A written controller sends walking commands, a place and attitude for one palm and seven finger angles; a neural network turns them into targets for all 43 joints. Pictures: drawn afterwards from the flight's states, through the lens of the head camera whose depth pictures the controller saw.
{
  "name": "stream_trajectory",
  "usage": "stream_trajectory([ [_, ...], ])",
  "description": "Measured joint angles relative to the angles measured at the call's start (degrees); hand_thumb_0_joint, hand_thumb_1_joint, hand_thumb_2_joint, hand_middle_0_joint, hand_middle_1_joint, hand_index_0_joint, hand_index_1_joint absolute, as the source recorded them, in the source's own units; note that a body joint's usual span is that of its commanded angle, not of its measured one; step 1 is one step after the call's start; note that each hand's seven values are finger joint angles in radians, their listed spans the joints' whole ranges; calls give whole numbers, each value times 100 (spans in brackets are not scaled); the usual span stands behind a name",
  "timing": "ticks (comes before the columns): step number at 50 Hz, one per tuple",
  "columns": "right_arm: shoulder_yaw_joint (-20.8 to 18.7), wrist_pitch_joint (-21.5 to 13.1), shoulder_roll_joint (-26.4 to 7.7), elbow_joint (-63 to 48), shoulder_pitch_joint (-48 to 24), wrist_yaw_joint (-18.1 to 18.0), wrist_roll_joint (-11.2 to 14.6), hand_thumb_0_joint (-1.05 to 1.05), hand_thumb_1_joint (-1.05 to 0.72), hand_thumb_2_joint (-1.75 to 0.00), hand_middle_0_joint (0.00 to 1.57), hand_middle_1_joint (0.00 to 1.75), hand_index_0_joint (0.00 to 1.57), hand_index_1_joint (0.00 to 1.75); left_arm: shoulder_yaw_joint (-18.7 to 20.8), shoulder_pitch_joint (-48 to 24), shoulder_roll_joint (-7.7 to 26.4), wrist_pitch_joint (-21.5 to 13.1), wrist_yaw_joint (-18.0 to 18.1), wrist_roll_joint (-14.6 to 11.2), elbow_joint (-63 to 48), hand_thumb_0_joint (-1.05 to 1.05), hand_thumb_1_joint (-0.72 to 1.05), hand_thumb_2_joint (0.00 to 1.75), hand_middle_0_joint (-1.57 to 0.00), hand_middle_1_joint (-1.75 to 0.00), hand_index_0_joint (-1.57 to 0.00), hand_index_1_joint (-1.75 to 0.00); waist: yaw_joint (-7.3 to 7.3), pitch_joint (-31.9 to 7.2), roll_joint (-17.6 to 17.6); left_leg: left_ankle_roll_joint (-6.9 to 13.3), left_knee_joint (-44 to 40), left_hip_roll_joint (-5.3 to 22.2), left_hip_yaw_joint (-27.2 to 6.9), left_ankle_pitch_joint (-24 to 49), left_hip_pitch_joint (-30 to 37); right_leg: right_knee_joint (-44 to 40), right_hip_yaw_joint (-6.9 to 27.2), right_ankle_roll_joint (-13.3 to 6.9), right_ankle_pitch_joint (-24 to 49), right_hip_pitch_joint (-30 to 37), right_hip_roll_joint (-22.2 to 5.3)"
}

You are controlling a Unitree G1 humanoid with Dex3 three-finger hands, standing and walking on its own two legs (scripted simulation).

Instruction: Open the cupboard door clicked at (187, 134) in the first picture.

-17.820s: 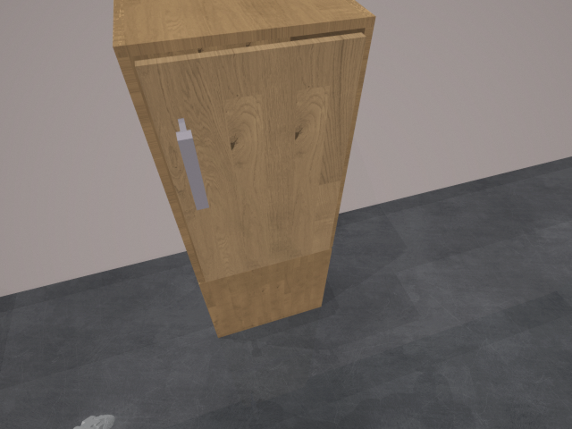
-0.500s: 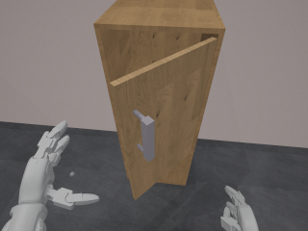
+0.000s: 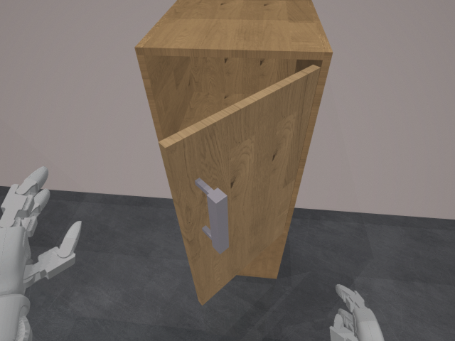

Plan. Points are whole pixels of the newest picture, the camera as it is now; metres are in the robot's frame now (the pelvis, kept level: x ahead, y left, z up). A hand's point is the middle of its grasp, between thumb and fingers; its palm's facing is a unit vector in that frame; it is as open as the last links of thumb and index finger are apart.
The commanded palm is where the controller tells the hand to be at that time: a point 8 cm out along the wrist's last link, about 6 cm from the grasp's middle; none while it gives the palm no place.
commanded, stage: draw the hand back to the body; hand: left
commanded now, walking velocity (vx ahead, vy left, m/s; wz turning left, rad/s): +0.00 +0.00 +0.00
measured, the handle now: (211, 216) +0.31 +0.07 +0.07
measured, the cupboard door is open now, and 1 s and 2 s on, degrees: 48 48 48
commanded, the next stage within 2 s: step back with the hand held close in 0.42 s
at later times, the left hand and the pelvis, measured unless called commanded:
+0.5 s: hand (72, 242) +0.19 +0.24 +0.15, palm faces +0.44 -0.81 -0.39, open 7.4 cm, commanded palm +0.14 +0.28 +0.17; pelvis +0.00 -0.02 +0.00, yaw +0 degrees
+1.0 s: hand (49, 262) +0.16 +0.25 +0.15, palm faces +0.34 -0.80 -0.50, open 7.4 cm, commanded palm +0.10 +0.30 +0.17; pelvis -0.05 +0.00 +0.00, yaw -1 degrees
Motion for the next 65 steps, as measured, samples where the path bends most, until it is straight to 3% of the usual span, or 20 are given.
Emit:
stream_trajectory([
  [6, -43, 28, -25, 34, -30, -3, 9, 1, -91, -89, 20, 30, 20, 30, 250, -146, 40, -13, 22, -39, 106, 0, 73, 83, -21, -30, -20, -30, 20, 7, 19, -35, -42, 30, -19, 7, 40, -58, -15, -35, 12, 49, 33],
  [11, -72, 50, -48, 39, -33, 0, 5, 1, -91, -89, 20, 30, 20, 30, 182, -151, -47, 2, -3, -50, 140, 1, 83, 87, -21, -30, -20, -30, 20, 16, 34, -61, -76, 52, -31, 24, 51, -78, -24, -61, 18, 53, 57],
  [28, -108, 15, -30, 94, -18, -46, 9, 1, -91, -89, 20, 30, 20, 30, 170, -126, -21, -66, -48, -74, 148, 1, 89, 90, -21, -30, -21, -30, 3, 73, 69, -159, -119, 148, -70, 47, 93, -135, -52, -160, 43, 102, 158],
  [34, -137, 303, -96, -122, -117, 3, 39, 1, -91, -89, 20, 30, 20, 30, 526, -27, 195, -383, -67, -9, 20, 1, 89, 90, -21, -30, -21, -30, -165, 29, 142, -165, 105, 228, -121, 17, -335, -148, -95, -151, 136, -210, 239],
  [46, -325, 702, -128, -446, -125, -86, 131, 1, -91, -89, 20, 30, 20, 30, 461, 466, 482, -290, -3, 17, -435, 1, 89, 90, -22, -30, -21, -30, -342, 164, -86, -54, 260, 182, 32, 193, -820, 260, 33, -34, 221, -851, 164],
  [53, -279, 574, -65, -528, -26, -65, 116, 1, -91, -89, 20, 30, 20, 30, 678, 513, 596, -507, 110, 34, -704, 1, 89, 90, -22, -30, -21, -30, -389, 177, -187, 40, 409, 154, 39, 350, -1114, 436, 27, 40, 367, -1152, 130],
  [65, -195, 150, 50, -390, 221, -8, 30, 1, -91, -89, 21, 30, 20, 30, 811, 365, 373, -747, 170, 217, -668, 1, 89, 90, -21, -30, -21, -30, -362, 253, -125, 130, 907, 55, -87, 228, -1706, 969, 54, 37, 318, -1666, 160],
])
